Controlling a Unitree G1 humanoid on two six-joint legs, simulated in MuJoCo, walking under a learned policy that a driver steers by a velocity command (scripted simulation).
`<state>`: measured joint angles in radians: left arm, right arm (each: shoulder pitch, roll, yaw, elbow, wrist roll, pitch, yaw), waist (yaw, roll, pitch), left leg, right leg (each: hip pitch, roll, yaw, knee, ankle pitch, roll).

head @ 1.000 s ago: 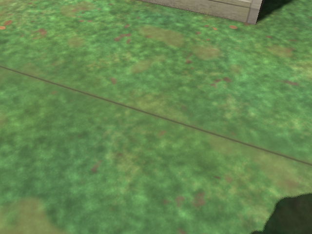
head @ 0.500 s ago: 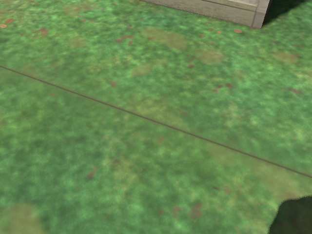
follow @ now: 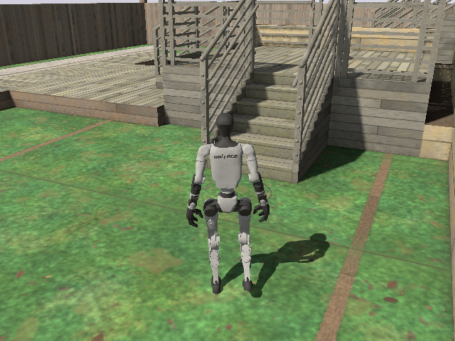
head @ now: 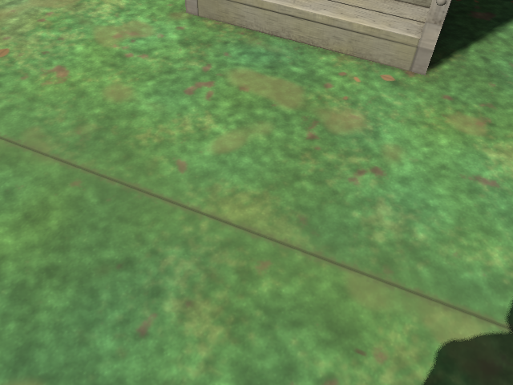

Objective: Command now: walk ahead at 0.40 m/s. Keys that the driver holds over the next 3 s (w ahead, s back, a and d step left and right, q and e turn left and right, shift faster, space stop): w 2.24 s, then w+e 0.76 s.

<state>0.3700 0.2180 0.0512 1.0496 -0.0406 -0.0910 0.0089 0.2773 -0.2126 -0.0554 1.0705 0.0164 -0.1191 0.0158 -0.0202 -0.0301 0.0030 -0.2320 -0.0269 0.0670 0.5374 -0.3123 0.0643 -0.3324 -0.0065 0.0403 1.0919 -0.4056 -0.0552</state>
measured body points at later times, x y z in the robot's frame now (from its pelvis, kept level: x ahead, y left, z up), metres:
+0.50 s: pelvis +0.26 -0.05 -0.01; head +0.30 -0.04 +0.43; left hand +0.45 +0.19 -0.12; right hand +0.20 -0.30 -0.16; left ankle +0.05 +0.09 -0.64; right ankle +0.37 -0.13 -0.73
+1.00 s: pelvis +0.55 +0.00 -0.01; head +0.58 +0.01 +0.44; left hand +0.50 +0.27 -0.16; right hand +0.76 -0.23 -0.11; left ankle +0.68 +0.10 -0.74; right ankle +0.38 -0.13 -0.73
